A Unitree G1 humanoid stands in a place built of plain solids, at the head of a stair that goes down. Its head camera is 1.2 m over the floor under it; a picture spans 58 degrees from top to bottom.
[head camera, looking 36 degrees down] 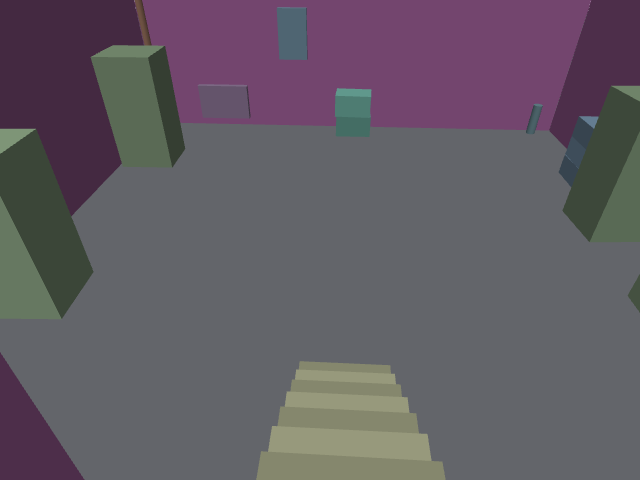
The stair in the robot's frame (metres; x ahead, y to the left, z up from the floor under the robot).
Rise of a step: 0.19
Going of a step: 0.23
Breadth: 0.75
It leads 3 degrees to the right of straight ahead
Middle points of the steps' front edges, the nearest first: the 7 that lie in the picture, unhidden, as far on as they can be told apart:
0.92 -0.13 -0.58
1.15 -0.14 -0.77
1.38 -0.15 -0.97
1.61 -0.17 -1.16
1.84 -0.18 -1.35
2.07 -0.19 -1.54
2.30 -0.20 -1.73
